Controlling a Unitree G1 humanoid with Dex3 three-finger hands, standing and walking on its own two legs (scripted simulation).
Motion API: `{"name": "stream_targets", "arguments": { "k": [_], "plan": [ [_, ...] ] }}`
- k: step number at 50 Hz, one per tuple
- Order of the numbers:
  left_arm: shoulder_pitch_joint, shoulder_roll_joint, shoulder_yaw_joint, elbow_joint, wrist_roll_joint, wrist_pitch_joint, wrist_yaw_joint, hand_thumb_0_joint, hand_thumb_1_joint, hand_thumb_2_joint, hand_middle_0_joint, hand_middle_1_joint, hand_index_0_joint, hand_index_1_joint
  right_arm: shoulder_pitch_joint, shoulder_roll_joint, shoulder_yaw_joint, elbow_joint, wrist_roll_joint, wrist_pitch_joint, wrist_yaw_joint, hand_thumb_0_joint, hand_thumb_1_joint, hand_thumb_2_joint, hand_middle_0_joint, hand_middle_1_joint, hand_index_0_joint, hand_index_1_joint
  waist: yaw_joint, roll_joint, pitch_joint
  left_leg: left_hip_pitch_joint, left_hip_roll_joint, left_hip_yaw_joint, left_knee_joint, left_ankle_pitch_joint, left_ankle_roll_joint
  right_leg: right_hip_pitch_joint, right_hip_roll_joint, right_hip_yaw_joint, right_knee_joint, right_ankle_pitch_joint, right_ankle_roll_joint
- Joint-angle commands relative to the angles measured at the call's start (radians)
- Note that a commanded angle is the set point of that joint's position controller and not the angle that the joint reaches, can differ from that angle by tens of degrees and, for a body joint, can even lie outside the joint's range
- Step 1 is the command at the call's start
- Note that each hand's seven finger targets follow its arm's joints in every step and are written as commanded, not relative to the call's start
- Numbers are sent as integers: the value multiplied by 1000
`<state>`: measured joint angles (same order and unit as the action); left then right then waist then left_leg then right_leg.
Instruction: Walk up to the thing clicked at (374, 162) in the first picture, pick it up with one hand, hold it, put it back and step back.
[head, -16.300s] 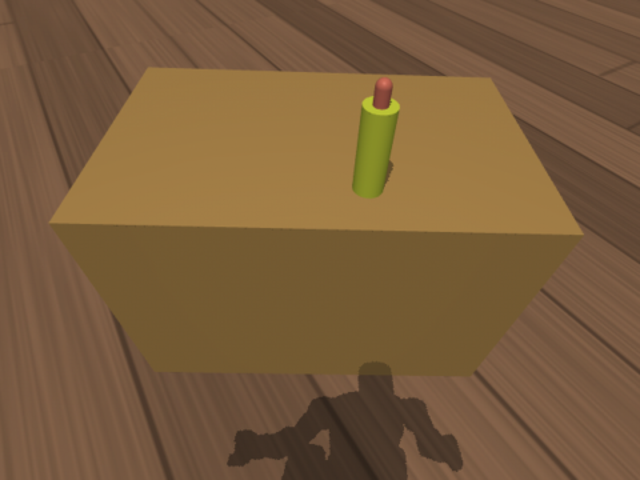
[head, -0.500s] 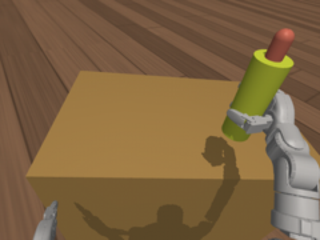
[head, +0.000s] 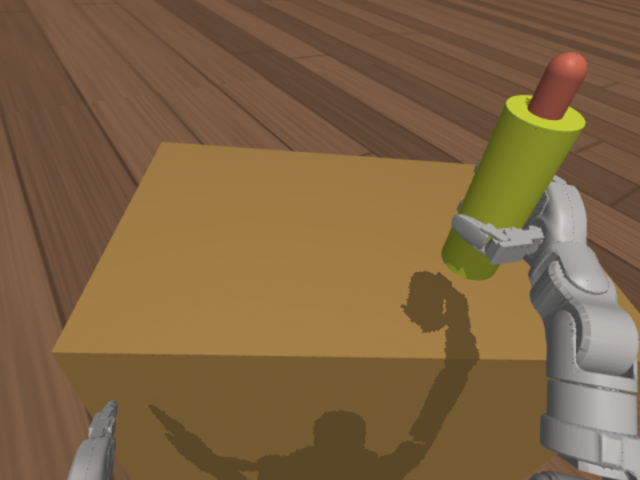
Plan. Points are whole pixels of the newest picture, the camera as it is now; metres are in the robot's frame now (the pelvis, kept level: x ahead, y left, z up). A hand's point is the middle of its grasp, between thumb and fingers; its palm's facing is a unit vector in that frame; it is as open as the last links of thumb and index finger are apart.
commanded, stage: hold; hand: right
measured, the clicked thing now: (510, 178) +0.34 -0.17 +0.28
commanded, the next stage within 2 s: crouch in 1.32 s
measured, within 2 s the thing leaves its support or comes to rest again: neither
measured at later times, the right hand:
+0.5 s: hand (496, 221) +0.34 -0.17 +0.23, palm faces +0.14 +0.99 -0.01, open 9.7 cm
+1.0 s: hand (493, 225) +0.33 -0.17 +0.23, palm faces +0.14 +0.99 -0.01, open 9.7 cm
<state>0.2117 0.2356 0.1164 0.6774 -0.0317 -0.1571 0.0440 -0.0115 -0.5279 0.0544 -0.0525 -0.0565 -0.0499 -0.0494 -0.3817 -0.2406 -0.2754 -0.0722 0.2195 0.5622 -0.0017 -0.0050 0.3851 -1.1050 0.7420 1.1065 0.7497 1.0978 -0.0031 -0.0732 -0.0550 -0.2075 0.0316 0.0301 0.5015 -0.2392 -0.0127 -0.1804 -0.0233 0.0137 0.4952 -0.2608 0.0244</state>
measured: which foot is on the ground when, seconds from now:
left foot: down 0.00-1.00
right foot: down 0.00-1.00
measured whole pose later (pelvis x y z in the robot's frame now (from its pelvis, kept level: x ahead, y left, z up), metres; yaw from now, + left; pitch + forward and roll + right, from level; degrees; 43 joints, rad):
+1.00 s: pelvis +0.00 +0.00 +0.00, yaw +0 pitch -4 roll +0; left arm 0.21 0.23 0.12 0.67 -0.03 -0.16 0.04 -0.01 -0.53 0.06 -0.05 -0.05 -0.05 -0.05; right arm -0.34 -0.24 -0.27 -0.07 0.21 0.53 0.00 -0.01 0.39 -1.11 0.75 1.10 0.75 1.09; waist 0.00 -0.07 -0.05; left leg -0.20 0.03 0.03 0.50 -0.23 -0.01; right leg -0.17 -0.03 0.01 0.49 -0.25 0.03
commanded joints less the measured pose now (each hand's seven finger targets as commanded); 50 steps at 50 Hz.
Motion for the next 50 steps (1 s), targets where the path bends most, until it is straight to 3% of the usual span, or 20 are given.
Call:
{"name": "stream_targets", "arguments": {
  "k": [1,4,6,11,12,13,16,21,24,25,26,29,34,36,37,41,44,47,48,50],
  "plan": [
    [-139,130,40,-178,-3,-63,5,0,-542,48,-47,-50,-48,-49,-408,-189,-65,-210,3,-80,0,0,-205,-1318,1287,1441,1333,1441,-8,86,-197,41,-21,36,-76,179,6,59,33,-24,-55,181,-35],
    [-152,130,40,-198,-5,-64,2,0,-541,49,-47,-52,-49,-51,-419,-179,-52,-236,2,-76,1,0,-189,-1325,1285,1446,1333,1446,-8,80,-191,38,-24,41,-83,152,7,50,31,-23,-65,159,-34],
    [-142,93,9,-169,-8,-59,-6,0,-541,48,-47,-51,-48,-50,-385,-166,-42,-209,2,-70,7,0,-191,-1317,1283,1440,1330,1440,-13,56,-155,27,-22,38,-87,146,8,42,33,-25,-69,150,-34],
    [-133,115,35,-142,-4,-60,-2,0,-538,45,-47,-51,-49,-49,-375,-186,-66,-211,6,-68,5,0,-216,-1312,1284,1434,1329,1434,-6,81,-127,8,-21,35,-103,74,2,23,39,-29,-73,76,-40],
    [-146,105,19,-180,-6,-63,-3,0,-538,45,-47,-51,-49,-48,-379,-187,-66,-211,4,-71,8,0,-209,-1309,1282,1432,1327,1432,-3,92,-157,19,-21,34,-102,91,2,36,38,-28,-72,92,-41],
    [-153,127,36,-190,-6,-65,-2,0,-542,47,-47,-49,-47,-48,-386,-200,-80,-231,9,-77,7,0,-194,-1315,1285,1440,1331,1440,-15,95,-171,32,-25,40,-94,101,5,37,31,-21,-75,104,-38],
    [-143,163,65,-193,-6,-67,-2,0,-541,48,-47,-51,-48,-49,-386,-195,-65,-227,5,-83,6,0,-194,-1317,1286,1441,1333,1441,2,76,-151,13,-31,42,-89,94,12,41,25,-17,-83,101,-31],
    [-161,96,11,-186,-7,-74,-2,0,-547,52,-46,-50,-45,-50,-380,-158,-30,-215,3,-90,10,0,-208,-1322,1298,1449,1344,1449,0,72,-161,20,-25,36,-92,112,7,48,31,-21,-73,111,-36],
    [-166,134,40,-195,-4,-75,2,0,-547,51,-47,-50,-46,-50,-408,-201,-59,-241,-1,-99,4,0,-207,-1329,1300,1454,1346,1454,-7,45,-211,48,-25,38,-82,140,11,59,29,-17,-70,142,-31],
    [-127,101,20,-140,-4,-69,-1,0,-544,49,-47,-50,-47,-50,-382,-167,-39,-211,1,-92,5,0,-230,-1319,1300,1444,1344,1444,-5,54,-154,27,-24,39,-85,140,9,42,32,-21,-67,141,-32],
    [-148,128,43,-163,-7,-70,2,0,-546,52,-46,-51,-46,-51,-356,-162,-39,-203,2,-90,6,0,-239,-1324,1305,1449,1348,1449,0,80,-146,20,-27,38,-91,119,7,42,30,-22,-74,118,-33],
    [-143,111,28,-164,-3,-70,2,0,-545,49,-47,-49,-46,-50,-375,-201,-76,-225,1,-101,2,0,-243,-1307,1293,1431,1335,1431,-11,72,-164,33,-23,38,-94,112,5,43,34,-23,-69,111,-36],
    [-137,105,25,-164,-6,-61,0,0,-547,52,-47,-50,-46,-51,-366,-174,-50,-229,4,-94,5,0,-211,-1319,1292,1443,1338,1443,-1,73,-153,26,-19,31,-95,143,2,44,38,-30,-64,133,-38],
    [-160,150,64,-163,-5,-61,2,0,-545,52,-47,-49,-46,-50,-377,-204,-73,-232,3,-96,3,0,-211,-1312,1288,1436,1332,1436,-3,89,-144,17,-23,33,-99,104,3,36,35,-26,-73,99,-39],
    [-151,126,45,-167,-4,-64,0,0,-545,50,-46,-49,-45,-49,-372,-178,-48,-230,-1,-96,6,0,-216,-1304,1287,1429,1330,1429,2,74,-157,23,-23,34,-97,121,4,49,35,-25,-74,111,-38],
    [-163,99,16,-179,-8,-63,-2,0,-549,52,-47,-48,-45,-50,-351,-190,-66,-197,4,-100,6,0,-243,-1296,1290,1421,1330,1421,-11,103,-154,35,-20,33,-100,119,-1,36,38,-26,-67,116,-41],
    [-139,132,51,-163,-7,-63,3,0,-540,47,-46,-49,-46,-48,-366,-163,-41,-216,6,-101,8,0,-201,-1305,1285,1432,1329,1432,8,81,-146,13,-26,35,-99,103,4,50,30,-24,-79,98,-38],
    [-149,134,47,-170,-5,-67,2,0,-541,49,-46,-49,-46,-48,-404,-206,-66,-240,0,-113,4,0,-202,-1310,1290,1437,1335,1437,-5,59,-152,21,-28,39,-96,88,10,39,26,-19,-86,88,-32],
    [-171,111,25,-197,-7,-69,-2,0,-543,51,-46,-50,-46,-50,-376,-189,-56,-228,-3,-112,3,0,-214,-1311,1290,1436,1334,1436,-8,61,-160,32,-26,38,-95,94,10,37,29,-20,-84,96,-32],
    [-166,122,37,-192,-8,-71,0,0,-543,51,-46,-51,-46,-50,-367,-176,-54,-233,7,-113,2,0,-235,-1307,1294,1433,1336,1433,-3,67,-143,24,-28,36,-102,68,8,32,28,-21,-86,71,-34]
  ]
}}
